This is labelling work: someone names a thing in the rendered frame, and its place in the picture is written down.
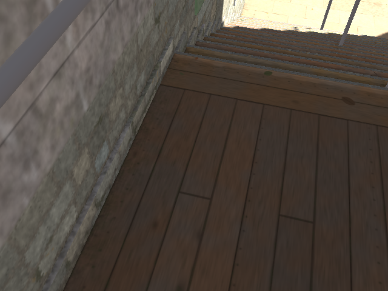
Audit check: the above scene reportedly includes stairs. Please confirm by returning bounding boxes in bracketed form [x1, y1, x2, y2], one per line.
[184, 16, 388, 87]

